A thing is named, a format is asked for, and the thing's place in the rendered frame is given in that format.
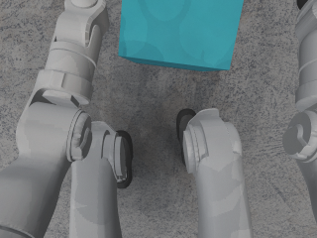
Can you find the left robot upper arm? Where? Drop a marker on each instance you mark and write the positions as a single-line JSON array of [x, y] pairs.
[[50, 137]]

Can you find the carton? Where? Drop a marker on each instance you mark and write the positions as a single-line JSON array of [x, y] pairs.
[[187, 34]]

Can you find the right robot hand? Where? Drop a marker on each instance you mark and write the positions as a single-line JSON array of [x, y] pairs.
[[300, 3]]

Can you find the robot right forearm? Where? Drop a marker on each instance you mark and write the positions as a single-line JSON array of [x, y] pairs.
[[306, 33]]

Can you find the robot left thigh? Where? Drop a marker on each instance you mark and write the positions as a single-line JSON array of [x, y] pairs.
[[93, 209]]

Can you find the robot left forearm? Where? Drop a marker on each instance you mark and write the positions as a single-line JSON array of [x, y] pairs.
[[73, 56]]

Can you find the left robot foot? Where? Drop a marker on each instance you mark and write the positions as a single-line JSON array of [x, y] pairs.
[[128, 146]]

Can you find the right robot upper arm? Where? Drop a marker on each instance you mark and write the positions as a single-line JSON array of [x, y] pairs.
[[300, 143]]

